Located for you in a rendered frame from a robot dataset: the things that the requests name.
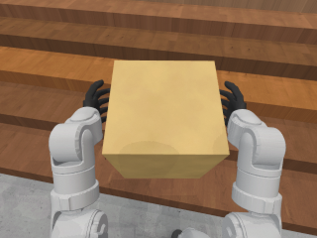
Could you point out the robot left forearm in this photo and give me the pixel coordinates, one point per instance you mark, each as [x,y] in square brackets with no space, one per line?
[71,146]

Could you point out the right robot upper arm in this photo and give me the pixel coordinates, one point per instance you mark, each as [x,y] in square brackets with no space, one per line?
[245,225]

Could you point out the left robot upper arm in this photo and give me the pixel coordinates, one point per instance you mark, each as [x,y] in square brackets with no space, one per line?
[89,223]

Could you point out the robot left hand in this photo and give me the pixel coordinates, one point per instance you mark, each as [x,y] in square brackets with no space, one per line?
[92,96]

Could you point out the robot right hand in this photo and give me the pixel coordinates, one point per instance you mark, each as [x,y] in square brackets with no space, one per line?
[236,100]

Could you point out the robot right forearm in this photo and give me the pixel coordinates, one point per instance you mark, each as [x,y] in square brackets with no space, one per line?
[259,165]

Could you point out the carton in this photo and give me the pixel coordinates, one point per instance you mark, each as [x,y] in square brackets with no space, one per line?
[165,119]

